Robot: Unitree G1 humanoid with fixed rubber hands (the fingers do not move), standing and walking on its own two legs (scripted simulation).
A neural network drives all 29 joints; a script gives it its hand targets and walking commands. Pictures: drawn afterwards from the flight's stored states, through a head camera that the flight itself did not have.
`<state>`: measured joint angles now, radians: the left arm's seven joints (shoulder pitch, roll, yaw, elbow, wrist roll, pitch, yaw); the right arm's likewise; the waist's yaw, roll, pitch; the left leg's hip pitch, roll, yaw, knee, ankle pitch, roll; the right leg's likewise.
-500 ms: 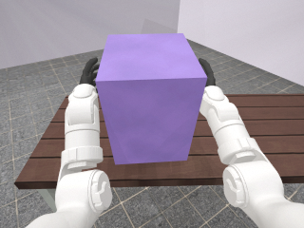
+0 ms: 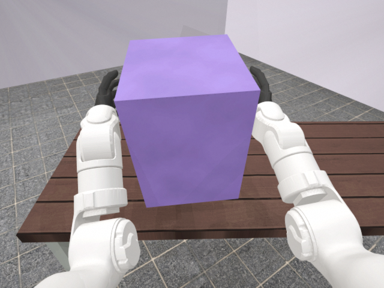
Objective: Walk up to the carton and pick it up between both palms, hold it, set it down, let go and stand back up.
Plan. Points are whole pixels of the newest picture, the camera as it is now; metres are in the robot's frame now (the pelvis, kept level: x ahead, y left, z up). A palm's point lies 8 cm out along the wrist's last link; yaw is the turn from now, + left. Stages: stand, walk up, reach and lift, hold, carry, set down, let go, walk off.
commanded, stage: reach and lift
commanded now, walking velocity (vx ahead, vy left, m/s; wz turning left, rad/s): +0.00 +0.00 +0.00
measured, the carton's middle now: (186, 122) +0.41 +0.00 +0.19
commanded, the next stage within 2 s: hold in 0.20 s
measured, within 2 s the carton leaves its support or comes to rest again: neither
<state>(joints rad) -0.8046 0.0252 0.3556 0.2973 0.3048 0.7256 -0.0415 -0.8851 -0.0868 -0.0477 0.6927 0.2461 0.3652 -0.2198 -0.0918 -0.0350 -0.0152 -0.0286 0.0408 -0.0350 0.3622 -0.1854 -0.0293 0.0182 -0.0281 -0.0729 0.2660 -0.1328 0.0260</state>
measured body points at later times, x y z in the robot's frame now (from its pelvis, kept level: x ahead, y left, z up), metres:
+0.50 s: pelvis +0.00 +0.00 +0.00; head -0.09 +0.02 +0.44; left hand +0.37 +0.16 +0.27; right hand +0.38 -0.15 +0.28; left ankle +0.02 +0.13 -0.75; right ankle +0.02 -0.14 -0.75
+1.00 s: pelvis +0.00 -0.01 +0.00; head -0.10 +0.01 +0.44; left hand +0.38 +0.17 +0.29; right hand +0.38 -0.14 +0.30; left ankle +0.02 +0.13 -0.75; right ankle +0.02 -0.14 -0.75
